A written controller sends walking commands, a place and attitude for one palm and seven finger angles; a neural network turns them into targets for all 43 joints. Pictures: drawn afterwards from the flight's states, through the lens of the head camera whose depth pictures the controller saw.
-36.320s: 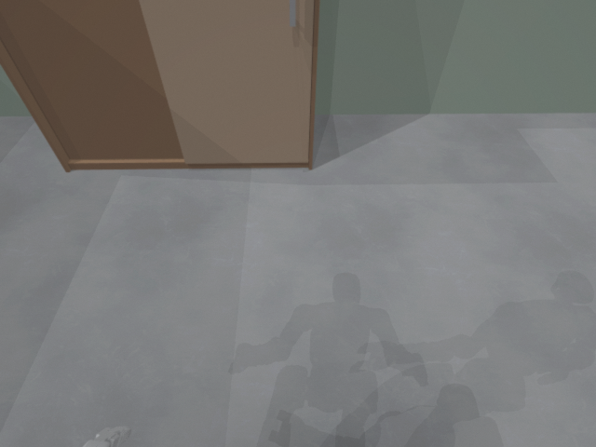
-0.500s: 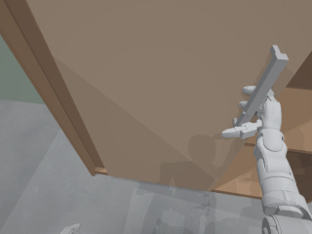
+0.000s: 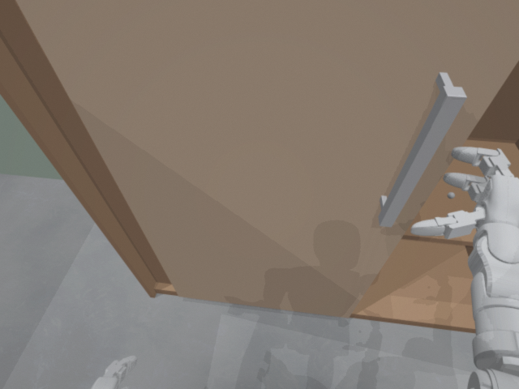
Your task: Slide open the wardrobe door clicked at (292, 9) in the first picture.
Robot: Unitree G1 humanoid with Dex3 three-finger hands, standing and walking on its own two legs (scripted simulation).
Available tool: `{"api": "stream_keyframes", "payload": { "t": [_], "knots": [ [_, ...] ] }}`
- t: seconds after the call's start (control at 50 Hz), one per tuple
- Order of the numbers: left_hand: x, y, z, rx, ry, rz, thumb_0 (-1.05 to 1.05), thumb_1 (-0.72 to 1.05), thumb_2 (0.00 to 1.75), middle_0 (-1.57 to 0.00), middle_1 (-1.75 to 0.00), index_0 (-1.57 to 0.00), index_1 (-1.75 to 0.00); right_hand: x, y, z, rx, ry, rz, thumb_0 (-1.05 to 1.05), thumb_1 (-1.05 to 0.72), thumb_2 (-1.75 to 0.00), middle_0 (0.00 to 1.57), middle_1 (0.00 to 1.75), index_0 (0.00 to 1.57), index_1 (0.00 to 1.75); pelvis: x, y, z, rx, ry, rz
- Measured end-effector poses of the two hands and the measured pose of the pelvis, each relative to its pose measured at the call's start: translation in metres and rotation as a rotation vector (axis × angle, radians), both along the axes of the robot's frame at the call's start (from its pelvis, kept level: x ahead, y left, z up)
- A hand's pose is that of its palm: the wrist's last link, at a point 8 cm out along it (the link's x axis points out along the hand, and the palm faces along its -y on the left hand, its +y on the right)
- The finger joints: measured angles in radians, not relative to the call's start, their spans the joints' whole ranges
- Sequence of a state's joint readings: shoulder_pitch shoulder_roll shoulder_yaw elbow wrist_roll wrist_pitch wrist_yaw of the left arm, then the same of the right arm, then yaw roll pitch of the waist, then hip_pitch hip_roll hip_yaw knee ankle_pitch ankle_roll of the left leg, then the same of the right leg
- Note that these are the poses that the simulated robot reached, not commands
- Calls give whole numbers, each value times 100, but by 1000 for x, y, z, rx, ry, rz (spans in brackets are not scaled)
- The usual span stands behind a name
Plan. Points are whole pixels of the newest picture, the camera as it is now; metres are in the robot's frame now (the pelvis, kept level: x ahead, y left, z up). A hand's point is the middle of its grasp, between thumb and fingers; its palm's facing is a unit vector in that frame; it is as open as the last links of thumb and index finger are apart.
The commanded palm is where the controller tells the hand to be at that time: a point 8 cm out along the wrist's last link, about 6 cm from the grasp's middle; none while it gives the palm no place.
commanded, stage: slip the hand off the handle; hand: right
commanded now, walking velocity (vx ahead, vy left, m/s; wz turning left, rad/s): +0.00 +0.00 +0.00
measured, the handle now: (409, 161) +0.45 -0.19 +0.12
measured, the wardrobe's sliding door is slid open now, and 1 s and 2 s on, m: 0.51 0.51 0.51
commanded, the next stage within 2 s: draw the hand back to the body in 0.98 s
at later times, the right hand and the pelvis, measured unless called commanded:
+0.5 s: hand (465, 242) +0.32 -0.25 +0.10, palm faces +0.26 +0.95 -0.15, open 14.6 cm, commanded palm +0.28 -0.28 +0.11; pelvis +0.01 +0.00 +0.00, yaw +0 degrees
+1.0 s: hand (472, 269) +0.28 -0.24 +0.10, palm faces +0.25 +0.96 -0.15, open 14.7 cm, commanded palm +0.24 -0.29 +0.11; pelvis +0.00 +0.02 +0.00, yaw -2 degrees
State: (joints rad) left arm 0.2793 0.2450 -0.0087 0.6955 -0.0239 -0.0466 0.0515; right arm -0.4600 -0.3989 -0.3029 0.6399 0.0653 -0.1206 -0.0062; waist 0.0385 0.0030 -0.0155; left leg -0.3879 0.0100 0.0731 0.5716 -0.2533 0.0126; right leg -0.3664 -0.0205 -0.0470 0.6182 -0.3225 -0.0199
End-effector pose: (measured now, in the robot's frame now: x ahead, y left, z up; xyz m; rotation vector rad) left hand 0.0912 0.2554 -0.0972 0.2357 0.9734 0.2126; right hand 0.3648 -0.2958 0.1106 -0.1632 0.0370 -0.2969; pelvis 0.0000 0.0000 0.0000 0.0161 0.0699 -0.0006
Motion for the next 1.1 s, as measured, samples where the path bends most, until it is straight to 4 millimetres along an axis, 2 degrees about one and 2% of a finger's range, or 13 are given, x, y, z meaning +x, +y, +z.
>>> {"api": "stream_keyframes", "payload": {
  "t": [0.1, 0.2, 0.28, 0.36, 0.5, 0.62, 0.72, 0.88, 1.1],
  "knots": [
    [-9, 7, -5, 12, 38, 5, 1, 90, 90, -20, -30, -20, -30, 1, -6, 5, 2, -7, 60, -1, 55, -20, 26, 116, 28, 117, 0, 0, -1, 5, 8, -15],
    [-10, 8, -5, 0, 20, 24, 1, 90, 90, -20, -30, -20, -30, -2, 9, -3, 33, 4, 120, -1, 55, -20, 25, 115, 26, 116, 4, -2, -2, 2, 15, -6],
    [-2, 6, -2, -13, -24, 31, 1, 90, 90, -20, -30, -20, -30, -15, 13, -14, 48, 8, 103, -1, 55, -20, 25, 115, 26, 116, 8, -2, -1, -4, 8, 11],
    [11, 1, 3, -22, -74, 12, 1, 90, 90, -20, -30, -20, -30, -38, 8, -15, 30, -13, 61, -1, 55, -20, 25, 115, 26, 116, 11, 1, -1, -4, -8, 19],
    [47, -8, 9, -29, -164, -64, 1, 90, 90, -20, -30, -20, -30, -79, 1, -5, 7, -41, 38, -1, 55, -20, 25, 115, 26, 115, 7, 3, -1, 2, -42, -8],
    [76, -16, 17, -36, -254, -116, 2, 90, 90, -20, -30, -20, -30, -95, 14, -6, 25, -14, 74, -1, 55, -20, 25, 115, 26, 116, 1, 6, -1, -3, -56, -24],
    [88, -19, 26, -40, -307, -143, 1, 90, 90, -20, -30, -20, -30, -105, 18, -9, 37, 1, 63, -1, 55, -20, 25, 115, 26, 116, -1, 11, 0, -9, -64, -22],
    [87, -14, 25, -31, -312, -160, 1, 90, 90, -20, -30, -20, -30, -122, 10, -4, 12, -16, 22, -1, 55, -20, 25, 115, 26, 116, 0, 18, -1, -9, -79, -27],
    [64, 3, 12, -14, -252, -115, 2, 90, 90, -20, -30, -20, -30, -116, 8, -4, 26, -3, 56, -1, 55, -20, 25, 115, 26, 115, -3, 20, -2, -12, -68, -23]
  ]
}}
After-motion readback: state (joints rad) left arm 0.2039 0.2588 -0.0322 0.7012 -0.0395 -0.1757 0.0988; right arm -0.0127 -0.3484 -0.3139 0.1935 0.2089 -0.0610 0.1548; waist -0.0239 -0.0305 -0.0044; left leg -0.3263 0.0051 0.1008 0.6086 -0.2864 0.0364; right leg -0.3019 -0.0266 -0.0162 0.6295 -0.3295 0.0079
